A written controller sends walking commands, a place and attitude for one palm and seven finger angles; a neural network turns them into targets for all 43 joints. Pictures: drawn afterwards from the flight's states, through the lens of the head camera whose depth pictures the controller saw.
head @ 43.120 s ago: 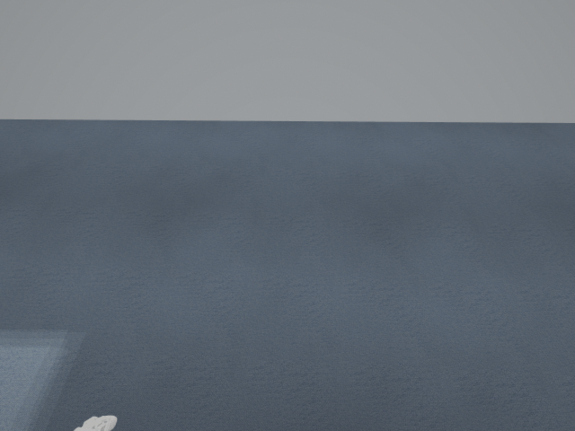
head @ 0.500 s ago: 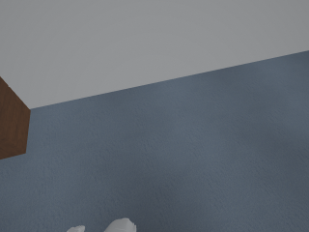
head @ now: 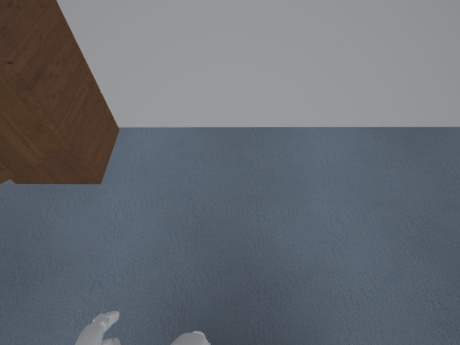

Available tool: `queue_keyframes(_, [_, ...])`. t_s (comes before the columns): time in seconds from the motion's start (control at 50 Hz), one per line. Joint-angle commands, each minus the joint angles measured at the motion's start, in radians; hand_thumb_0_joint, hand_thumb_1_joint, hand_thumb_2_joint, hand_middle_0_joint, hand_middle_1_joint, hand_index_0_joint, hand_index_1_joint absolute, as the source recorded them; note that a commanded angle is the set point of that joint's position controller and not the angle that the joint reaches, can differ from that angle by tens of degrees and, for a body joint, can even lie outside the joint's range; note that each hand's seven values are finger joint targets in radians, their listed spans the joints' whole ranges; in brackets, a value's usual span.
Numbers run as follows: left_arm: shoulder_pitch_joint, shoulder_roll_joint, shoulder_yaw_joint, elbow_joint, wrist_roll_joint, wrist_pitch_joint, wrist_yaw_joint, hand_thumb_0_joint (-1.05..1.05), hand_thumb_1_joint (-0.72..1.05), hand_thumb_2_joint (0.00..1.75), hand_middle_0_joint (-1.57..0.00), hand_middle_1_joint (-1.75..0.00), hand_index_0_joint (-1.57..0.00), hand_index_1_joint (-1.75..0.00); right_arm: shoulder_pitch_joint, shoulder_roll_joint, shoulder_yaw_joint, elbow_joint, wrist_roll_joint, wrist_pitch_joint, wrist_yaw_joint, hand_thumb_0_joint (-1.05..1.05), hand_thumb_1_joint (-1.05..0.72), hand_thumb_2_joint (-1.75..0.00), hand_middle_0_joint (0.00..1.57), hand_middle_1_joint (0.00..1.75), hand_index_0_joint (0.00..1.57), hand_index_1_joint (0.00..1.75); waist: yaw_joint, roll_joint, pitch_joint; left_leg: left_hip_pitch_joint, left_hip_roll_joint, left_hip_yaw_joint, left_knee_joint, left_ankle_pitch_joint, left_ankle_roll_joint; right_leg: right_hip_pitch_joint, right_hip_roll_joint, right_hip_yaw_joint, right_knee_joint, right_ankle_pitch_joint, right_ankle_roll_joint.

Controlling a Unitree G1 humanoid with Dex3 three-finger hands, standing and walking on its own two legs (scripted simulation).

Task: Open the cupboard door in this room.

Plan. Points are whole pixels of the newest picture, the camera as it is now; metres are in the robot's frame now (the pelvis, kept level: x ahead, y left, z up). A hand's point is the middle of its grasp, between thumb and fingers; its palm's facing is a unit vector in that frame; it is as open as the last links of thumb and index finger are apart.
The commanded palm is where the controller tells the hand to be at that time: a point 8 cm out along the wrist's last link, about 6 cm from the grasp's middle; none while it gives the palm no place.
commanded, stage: turn to face it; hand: left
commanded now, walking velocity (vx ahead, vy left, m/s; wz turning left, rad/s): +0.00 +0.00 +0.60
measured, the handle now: out of the picture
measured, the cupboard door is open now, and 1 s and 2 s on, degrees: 43 43 43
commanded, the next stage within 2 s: take the last steps up to it in 1.16 s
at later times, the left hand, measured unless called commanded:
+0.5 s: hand out of the picture +0.02 +0.25 -0.16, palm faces +0.34 -0.91 -0.25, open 7.4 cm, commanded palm none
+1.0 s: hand out of the picture -0.01 +0.17 -0.16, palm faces +0.57 -0.79 -0.22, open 7.4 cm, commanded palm none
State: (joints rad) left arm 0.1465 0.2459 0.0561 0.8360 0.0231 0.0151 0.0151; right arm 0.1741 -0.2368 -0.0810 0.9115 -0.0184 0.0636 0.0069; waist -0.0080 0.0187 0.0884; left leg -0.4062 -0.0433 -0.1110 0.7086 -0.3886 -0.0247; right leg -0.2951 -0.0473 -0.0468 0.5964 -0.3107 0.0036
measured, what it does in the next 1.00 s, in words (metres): steps on the spot, turning left: left foot, then right foot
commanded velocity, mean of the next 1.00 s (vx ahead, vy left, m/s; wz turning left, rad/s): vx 0.00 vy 0.00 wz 0.54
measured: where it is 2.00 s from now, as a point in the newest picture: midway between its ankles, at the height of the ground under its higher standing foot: outside the picture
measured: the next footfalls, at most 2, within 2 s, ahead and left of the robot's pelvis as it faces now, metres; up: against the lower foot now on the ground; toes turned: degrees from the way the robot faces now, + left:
left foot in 0.32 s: +0.04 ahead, +0.13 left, +0.00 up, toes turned +17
right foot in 0.70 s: +0.12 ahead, -0.12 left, +0.00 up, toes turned +23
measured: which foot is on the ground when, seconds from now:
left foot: up 0.00-0.30, down 0.32-0.70, up 0.72-1.00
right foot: down 0.00-0.32, up 0.34-0.68, down 0.70-1.00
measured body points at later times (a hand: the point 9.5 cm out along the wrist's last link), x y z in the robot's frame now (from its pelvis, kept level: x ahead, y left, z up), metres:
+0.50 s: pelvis +0.02 +0.01 +0.01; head +0.06 +0.06 +0.45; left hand +0.00 +0.29 -0.15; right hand +0.21 -0.20 -0.12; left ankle +0.00 +0.11 -0.73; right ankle +0.04 -0.14 -0.65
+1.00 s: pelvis +0.06 -0.01 +0.01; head +0.10 +0.03 +0.45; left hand -0.04 +0.22 -0.14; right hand +0.29 -0.17 -0.13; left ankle +0.00 +0.09 -0.70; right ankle +0.08 -0.14 -0.73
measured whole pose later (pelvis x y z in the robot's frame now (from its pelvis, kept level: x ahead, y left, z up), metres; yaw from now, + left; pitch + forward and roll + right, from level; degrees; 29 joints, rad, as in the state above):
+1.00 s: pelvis +0.06 -0.01 +0.01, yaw +35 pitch +1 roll +2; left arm 0.24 0.20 0.03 0.89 0.03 0.00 0.02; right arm 0.11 -0.23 -0.07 0.93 -0.01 0.06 0.02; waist 0.01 -0.05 0.11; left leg -0.37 0.00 0.07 0.74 -0.41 -0.04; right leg -0.18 -0.14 -0.18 0.56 -0.37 0.03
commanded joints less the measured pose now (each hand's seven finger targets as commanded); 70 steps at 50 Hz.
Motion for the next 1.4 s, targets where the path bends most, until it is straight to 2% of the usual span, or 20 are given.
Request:
queue_keyframes(0.0, [0.046,0.166,0.039,-0.055,-0.001,-0.019,0.023,0.00,0.90,0.90,-0.20,-0.30,-0.20,-0.30,-0.077,-0.115,-0.035,-0.102,-0.002,-0.010,0.010,0.00,-0.90,-0.90,0.20,0.30,0.20,0.30,0.019,-0.280,-0.066,-0.209,0.052,0.046,0.529,-0.119,-0.020,0.121,-0.347,0.267,-0.298,0.252,-0.153])
queue_keyframes(0.06, [0.036,0.129,0.030,-0.056,0.001,-0.025,0.021,0.00,0.90,0.90,-0.20,-0.30,-0.20,-0.30,-0.070,-0.077,-0.017,-0.084,0.006,-0.009,0.023,0.00,-0.90,-0.90,0.20,0.30,0.20,0.30,0.005,-0.261,-0.088,-0.182,0.068,0.117,0.419,-0.059,-0.045,0.207,-0.269,0.043,-0.225,0.543,-0.114])
queue_keyframes(0.18, [0.144,0.186,0.050,-0.007,0.006,-0.024,0.018,0.00,0.90,0.90,-0.20,-0.30,-0.20,-0.30,-0.147,-0.043,0.006,-0.101,0.011,-0.022,0.028,0.00,-0.90,-0.90,0.20,0.30,0.20,0.30,0.062,-0.240,-0.122,-0.056,0.043,0.215,0.049,-0.066,-0.030,0.307,-0.305,-0.016,-0.129,0.731,-0.108])
queue_keyframes(0.24, [0.120,0.199,0.056,-0.007,-0.004,-0.021,0.010,0.00,0.90,0.90,-0.20,-0.30,-0.20,-0.30,-0.071,-0.075,0.001,-0.087,0.007,-0.029,0.022,0.00,-0.90,-0.90,0.20,0.30,0.20,0.30,0.009,-0.208,-0.144,0.122,0.022,0.240,-0.150,0.093,-0.006,0.221,-0.293,-0.078,-0.019,0.676,-0.054])
queue_keyframes(0.26, [0.097,0.187,0.054,-0.014,-0.009,-0.018,0.006,0.00,0.90,0.90,-0.20,-0.30,-0.20,-0.30,-0.004,-0.112,-0.010,-0.072,0.004,-0.035,0.023,0.00,-0.90,-0.90,0.20,0.30,0.20,0.30,-0.033,-0.138,-0.175,0.273,0.056,0.192,-0.254,0.243,0.016,0.111,-0.277,-0.109,0.112,0.567,-0.012])
queue_keyframes(0.3, [0.029,0.087,0.024,-0.096,-0.013,-0.003,0.001,0.00,0.90,0.90,-0.20,-0.30,-0.20,-0.30,0.156,-0.305,-0.056,-0.047,-0.003,-0.038,0.006,0.00,-0.90,-0.90,0.20,0.30,0.20,0.30,-0.109,0.283,-0.238,0.471,0.484,-0.343,-0.318,0.829,0.278,-0.297,-0.070,-0.065,0.520,-0.391,0.081])
queue_keyframes(0.44, [0.031,0.088,0.036,-0.024,-0.006,0.021,-0.010,0.00,0.90,0.90,-0.20,-0.30,-0.20,-0.30,-0.025,-0.198,-0.020,-0.080,-0.005,-0.051,-0.021,0.00,-0.90,-0.90,0.20,0.30,0.20,0.30,-0.003,0.124,-0.130,0.214,0.262,-0.128,-0.369,0.415,0.177,-0.229,-0.051,0.046,0.484,-0.101,0.078])
queue_keyframes(0.64, [0.108,0.097,0.036,-0.032,-0.015,-0.002,0.003,0.00,0.90,0.90,-0.20,-0.30,-0.20,-0.30,-0.069,-0.193,-0.041,-0.095,-0.001,-0.031,-0.012,0.00,-0.90,-0.90,0.20,0.30,0.20,0.30,0.046,0.111,-0.148,0.039,0.185,-0.210,-0.239,0.363,0.134,0.163,0.033,0.008,-0.093,0.045,0.056])
queue_keyframes(0.68, [0.157,0.233,0.063,-0.032,0.009,-0.023,0.016,0.00,0.90,0.90,-0.20,-0.30,-0.20,-0.30,-0.054,-0.083,-0.026,-0.124,0.013,-0.034,-0.002,0.00,-0.90,-0.90,0.20,0.30,0.20,0.30,0.073,-0.319,-0.160,-0.229,-0.046,0.054,0.130,-0.139,-0.010,0.344,-0.366,0.407,-0.335,0.109,-0.088])
queue_keyframes(0.7, [0.140,0.243,0.050,-0.043,0.004,-0.019,0.016,0.00,0.90,0.90,-0.20,-0.30,-0.20,-0.30,-0.066,-0.115,-0.029,-0.131,0.001,-0.033,0.005,0.00,-0.90,-0.90,0.20,0.30,0.20,0.30,0.067,-0.265,-0.141,-0.191,-0.011,0.047,0.353,-0.233,-0.006,0.206,-0.450,0.402,-0.327,0.196,-0.170])
queue_keyframes(0.76, [0.033,0.131,0.027,-0.055,-0.006,-0.023,0.022,0.00,0.90,0.90,-0.20,-0.30,-0.20,-0.30,-0.042,-0.097,-0.027,-0.077,0.002,-0.013,0.013,0.00,-0.90,-0.90,0.20,0.30,0.20,0.30,-0.003,-0.263,-0.102,-0.204,0.057,0.056,0.531,-0.071,-0.030,0.183,-0.287,0.155,-0.239,0.474,-0.132])
queue_keyframes(0.9, [0.152,0.177,0.044,0.005,0.006,-0.028,0.019,0.00,0.90,0.90,-0.20,-0.30,-0.20,-0.30,-0.133,-0.034,0.013,-0.080,0.012,-0.025,0.020,0.00,-0.90,-0.90,0.20,0.30,0.20,0.30,0.057,-0.214,-0.115,-0.052,0.033,0.194,0.080,-0.072,-0.028,0.285,-0.284,0.022,-0.143,0.743,-0.116])
queue_keyframes(0.98, [0.128,0.176,0.047,0.021,-0.007,-0.024,0.011,0.00,0.90,0.90,-0.20,-0.30,-0.20,-0.30,-0.033,-0.072,0.010,-0.048,0.005,-0.040,0.011,0.00,-0.90,-0.90,0.20,0.30,0.20,0.30,-0.005,-0.199,-0.145,0.197,0.021,0.214,-0.228,0.164,0.005,0.179,-0.250,-0.046,0.010,0.674,-0.038])
queue_keyframes(1.0, [0.122,0.148,0.043,0.006,-0.016,-0.021,0.007,0.00,0.90,0.90,-0.20,-0.30,-0.20,-0.30,0.032,-0.142,-0.006,-0.036,-0.002,-0.052,0.007,0.00,-0.90,-0.90,0.20,0.30,0.20,0.30,-0.041,-0.028,-0.210,0.389,0.150,0.086,-0.282,0.438,0.057,0.027,-0.202,-0.097,0.169,0.474,0.015])
queue_keyframes(1.02, [0.104,0.073,0.020,-0.030,-0.022,-0.016,0.001,0.00,0.90,0.90,-0.20,-0.30,-0.20,-0.30,0.110,-0.245,-0.032,-0.025,-0.009,-0.055,0.000,0.00,-0.90,-0.90,0.20,0.30,0.20,0.30,-0.075,0.274,-0.240,0.503,0.425,-0.258,-0.296,0.885,0.221,-0.212,-0.066,-0.111,0.389,-0.252,0.078])
queue_keyframes(1.04, [0.063,0.084,0.014,-0.047,-0.012,0.000,0.010,0.00,0.90,0.90,-0.20,-0.30,-0.20,-0.30,0.138,-0.266,-0.029,-0.014,-0.003,-0.044,-0.009,0.00,-0.90,-0.90,0.20,0.30,0.20,0.30,-0.079,0.176,-0.238,0.429,0.479,-0.248,-0.292,0.876,0.291,-0.207,-0.064,0.003,0.479,-0.375,0.060])
queue_keyframes(1.32, [0.171,0.048,0.022,0.072,-0.005,-0.006,-0.017,0.00,0.90,0.90,-0.20,-0.30,-0.20,-0.30,-0.044,-0.152,-0.004,-0.024,-0.003,-0.043,-0.022,0.00,-0.90,-0.90,0.20,0.30,0.20,0.30,0.052,0.114,-0.121,0.046,0.190,-0.073,-0.302,0.036,0.138,0.191,0.034,-0.050,-0.076,-0.032,0.039])
queue_keyframes(1.34, [0.224,0.093,0.035,0.086,0.004,-0.018,-0.014,0.00,0.90,0.90,-0.20,-0.30,-0.20,-0.30,-0.049,-0.115,-0.003,-0.033,0.004,-0.044,-0.015,0.00,-0.90,-0.90,0.20,0.30,0.20,0.30,0.083,-0.020,-0.098,-0.096,0.106,-0.013,-0.167,-0.099,0.091,0.310,-0.048,0.042,-0.214,-0.107,0.018])
queue_keyframes(1.36, [0.274,0.196,0.057,0.087,0.017,-0.027,-0.006,0.00,0.90,0.90,-0.20,-0.30,-0.20,-0.30,-0.062,-0.047,0.010,-0.064,0.011,-0.048,-0.004,0.00,-0.90,-0.90,0.20,0.30,0.20,0.30,0.114,-0.339,-0.069,-0.309,-0.018,0.126,0.111,-0.223,0.023,0.390,-0.327,0.407,-0.399,-0.313,-0.077])
queue_keyframes(1.38, [0.275,0.219,0.052,0.072,0.005,-0.025,-0.004,0.00,0.90,0.90,-0.20,-0.30,-0.20,-0.30,-0.135,-0.097,0.004,-0.097,-0.005,-0.044,0.006,0.00,-0.90,-0.90,0.20,0.30,0.20,0.30,0.133,-0.298,0.007,-0.328,0.019,0.071,0.326,-0.211,0.021,0.223,-0.456,0.529,-0.496,-0.395,-0.157])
